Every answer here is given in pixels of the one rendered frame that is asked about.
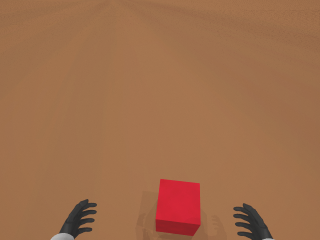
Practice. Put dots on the left robot hand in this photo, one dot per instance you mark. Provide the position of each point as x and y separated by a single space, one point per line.
74 221

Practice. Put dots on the right robot hand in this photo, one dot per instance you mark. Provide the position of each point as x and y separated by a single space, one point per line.
257 226

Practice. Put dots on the carton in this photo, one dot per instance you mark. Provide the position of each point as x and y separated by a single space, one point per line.
178 207

